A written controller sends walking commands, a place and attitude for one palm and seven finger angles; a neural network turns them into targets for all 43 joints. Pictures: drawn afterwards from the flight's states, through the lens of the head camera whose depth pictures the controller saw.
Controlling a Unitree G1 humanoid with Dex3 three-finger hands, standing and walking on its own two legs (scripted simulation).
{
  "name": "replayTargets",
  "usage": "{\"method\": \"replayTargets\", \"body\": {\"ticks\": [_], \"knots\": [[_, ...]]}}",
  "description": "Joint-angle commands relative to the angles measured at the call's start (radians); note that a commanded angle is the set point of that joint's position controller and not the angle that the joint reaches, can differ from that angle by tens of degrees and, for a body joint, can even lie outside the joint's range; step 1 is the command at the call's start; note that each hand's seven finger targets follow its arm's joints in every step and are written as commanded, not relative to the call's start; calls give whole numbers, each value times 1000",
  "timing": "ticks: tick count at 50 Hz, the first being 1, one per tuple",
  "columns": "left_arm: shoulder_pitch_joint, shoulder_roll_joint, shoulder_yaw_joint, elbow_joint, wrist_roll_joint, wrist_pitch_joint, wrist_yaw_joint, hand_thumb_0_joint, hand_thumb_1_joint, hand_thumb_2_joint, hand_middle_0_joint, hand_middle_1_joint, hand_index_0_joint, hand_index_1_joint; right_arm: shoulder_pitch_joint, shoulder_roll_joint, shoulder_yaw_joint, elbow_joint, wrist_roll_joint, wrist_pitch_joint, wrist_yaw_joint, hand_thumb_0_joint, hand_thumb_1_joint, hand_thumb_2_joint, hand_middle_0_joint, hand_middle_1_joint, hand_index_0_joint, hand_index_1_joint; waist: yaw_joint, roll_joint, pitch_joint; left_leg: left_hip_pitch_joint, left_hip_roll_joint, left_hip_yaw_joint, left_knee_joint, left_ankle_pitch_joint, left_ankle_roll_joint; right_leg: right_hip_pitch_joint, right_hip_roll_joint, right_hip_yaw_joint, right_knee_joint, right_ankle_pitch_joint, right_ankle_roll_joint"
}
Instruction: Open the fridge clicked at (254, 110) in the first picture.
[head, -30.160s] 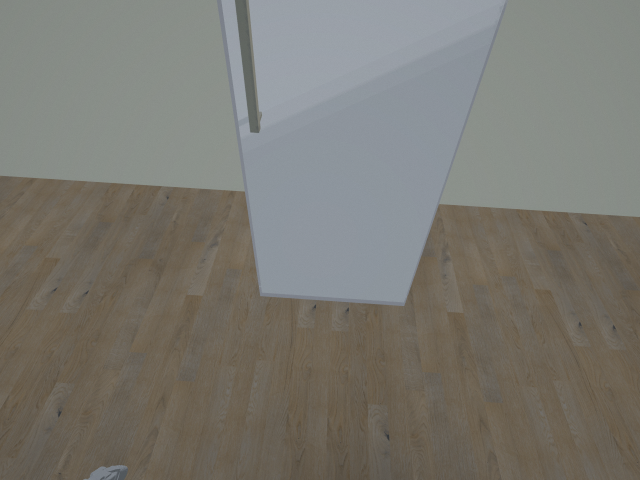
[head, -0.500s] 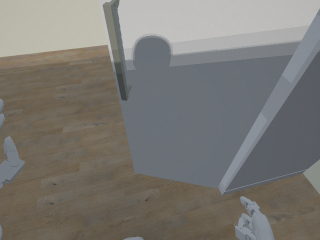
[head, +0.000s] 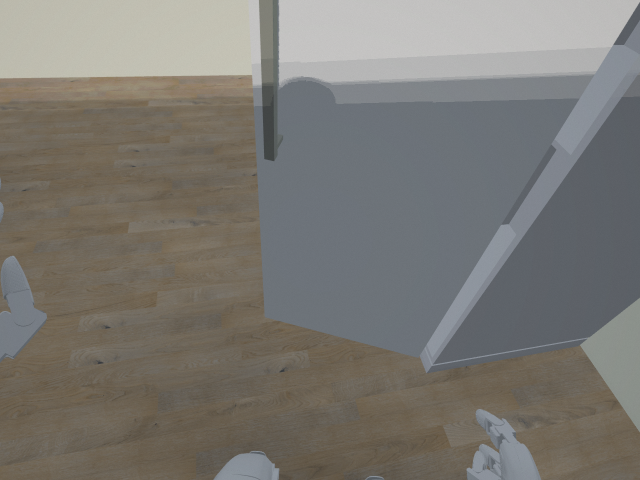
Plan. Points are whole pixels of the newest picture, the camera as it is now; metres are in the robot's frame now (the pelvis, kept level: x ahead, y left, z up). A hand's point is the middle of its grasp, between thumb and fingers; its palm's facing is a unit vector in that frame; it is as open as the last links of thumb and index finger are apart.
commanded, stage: step back with the hand held close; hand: left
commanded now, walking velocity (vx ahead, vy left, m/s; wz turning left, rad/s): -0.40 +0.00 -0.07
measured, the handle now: (274, 75) +0.65 +0.15 +0.18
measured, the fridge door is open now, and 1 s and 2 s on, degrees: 64 64 64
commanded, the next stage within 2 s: stop stepping back and stand still in 0.02 s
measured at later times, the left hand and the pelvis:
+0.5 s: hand out of the picture +0.10 +0.26 +0.20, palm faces +0.46 -0.81 -0.37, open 7.4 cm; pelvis -0.11 +0.00 +0.01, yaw -2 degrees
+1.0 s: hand out of the picture +0.08 +0.26 +0.18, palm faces +0.46 -0.80 -0.40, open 7.4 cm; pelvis -0.13 +0.00 +0.02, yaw -3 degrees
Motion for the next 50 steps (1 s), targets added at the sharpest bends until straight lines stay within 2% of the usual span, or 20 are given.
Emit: {"method": "replayTargets", "body": {"ticks": [1,2,3,4,5,7,12,15,16,18,21,24,26,30,34,37,41,45,49,50], "knots": [[-157,194,106,-230,-10,-65,19,0,900,900,-200,-300,-200,-300,-84,-143,-38,-155,6,-62,-41,0,-900,-900,200,300,200,300,-43,210,-87,160,139,-158,-477,55,55,-55,-67,70,46,-103,-41],[-184,183,108,-256,6,-78,24,0,900,900,-200,-300,-200,-300,-117,-171,-46,-174,-6,-75,-52,0,-900,-900,200,300,200,300,-41,516,-68,-56,362,-393,-644,62,148,44,58,-22,344,-270,16],[-150,202,144,-205,7,-76,30,0,900,900,-200,-300,-200,-300,-78,-126,-47,-143,-23,-83,-57,0,-900,-900,200,300,200,300,-46,452,-101,-71,421,-402,-662,150,181,36,83,39,560,-344,10],[-143,204,154,-194,-6,-78,29,0,900,900,-200,-300,-200,-300,-77,-122,-59,-144,-11,-88,-55,0,-900,-900,200,300,200,300,-29,320,-149,45,398,-294,-601,295,180,-31,83,38,595,-340,14],[-68,174,123,-160,-22,-85,1,0,900,900,-200,-300,-200,-300,-71,-137,-80,-145,11,-100,-32,0,-900,-900,200,300,200,300,-31,276,-230,54,392,-253,-598,105,156,15,98,34,643,-340,6],[-92,204,166,-279,-29,-83,-11,0,900,900,-200,-300,-200,-300,-67,-145,-90,-164,2,-116,-15,0,-900,-900,200,300,200,300,-33,301,-204,35,346,-246,-594,54,175,51,76,12,572,-326,16],[-90,170,90,-274,-14,-42,2,0,900,900,-200,-300,-200,-300,-69,-129,-61,-195,16,-125,2,0,-900,-900,200,300,200,300,-24,325,-137,7,180,-109,-582,-286,28,292,86,-128,-43,-364,-43],[-147,247,127,-211,-25,-14,11,0,900,900,-200,-300,-200,-300,-89,-105,-43,-187,3,-89,-2,0,-900,-900,200,300,200,300,-26,-150,-11,40,37,-37,59,59,-32,-29,-302,451,-481,-515,-248],[-210,299,169,-224,-25,-33,26,0,900,900,-200,-300,-200,-300,-90,-102,-31,-161,-4,-92,-12,0,-900,-900,200,300,200,300,-48,-77,-41,31,73,-46,90,118,-30,26,-306,357,-426,-164,-246],[-127,210,126,-76,-32,-3,18,0,900,900,-200,-300,-200,-300,-50,-103,-43,-131,15,-90,-17,0,-900,-900,200,300,200,300,-44,-78,-138,85,45,-42,-63,131,-14,172,-208,218,-272,-46,-172],[-82,176,98,-44,-28,-6,10,0,900,900,-200,-300,-200,-300,-58,-116,-38,-133,20,-76,-23,0,-900,-900,200,300,200,300,-53,48,-124,295,44,-11,-341,128,17,70,-129,77,-215,-241,-103],[-96,154,71,-47,-25,-9,5,0,900,900,-200,-300,-200,-300,-78,-155,-35,-166,28,-74,-34,0,-900,-900,200,300,200,300,-46,249,-37,209,202,-269,-608,-213,95,37,25,-20,-57,-350,-41],[-72,192,103,-39,-18,-10,1,0,900,900,-200,-300,-200,-300,-92,-149,-37,-160,25,-65,-39,0,-900,-900,200,300,200,300,-38,239,-55,85,222,-291,-694,-344,89,160,67,-98,-5,-346,-30],[-105,172,70,-134,2,-14,-3,0,900,900,-200,-300,-200,-300,-84,-148,-42,-170,12,-69,-29,0,-900,-900,200,300,200,300,-39,260,-35,-6,147,-168,-614,-306,69,268,49,-73,-85,-323,-63],[-111,233,115,-192,-11,-28,9,0,900,900,-200,-300,-200,-300,-65,-115,-35,-137,2,-89,-15,0,-900,-900,200,300,200,300,-42,-69,-66,80,29,-6,-143,138,14,177,-219,337,-335,-256,-183],[-108,199,104,-130,-15,-34,8,0,900,900,-200,-300,-200,-300,-43,-124,-44,-115,7,-98,-13,0,-900,-900,200,300,200,300,-55,64,-97,278,52,-45,-324,157,19,72,-145,160,-237,-216,-119],[-89,181,105,-28,-10,-46,-3,0,900,900,-200,-300,-200,-300,-72,-134,-37,-130,26,-90,-24,0,-900,-900,200,300,200,300,-38,212,-41,183,153,-187,-557,-75,61,119,12,13,-157,-257,-33],[-138,151,62,19,-1,-41,-16,0,900,900,-200,-300,-200,-300,-80,-122,-30,-139,22,-86,-22,0,-900,-900,200,300,200,300,-39,104,48,114,98,-122,-510,-129,46,85,-10,68,-276,-385,-51],[-153,160,51,-77,-11,-44,-17,0,900,900,-200,-300,-200,-300,-79,-113,-26,-135,13,-102,-16,0,-900,-900,200,300,200,300,-39,36,-90,286,74,-69,-398,169,42,106,-68,118,-278,-172,-71],[-123,39,-290,755,71,122,-145,0,900,900,-200,-300,-200,-300,-66,-327,-106,105,-1,-116,72,0,-900,-900,200,300,200,300,-95,73,-112,217,137,-132,-263,536,63,90,-110,-1,-42,209,-66]]}}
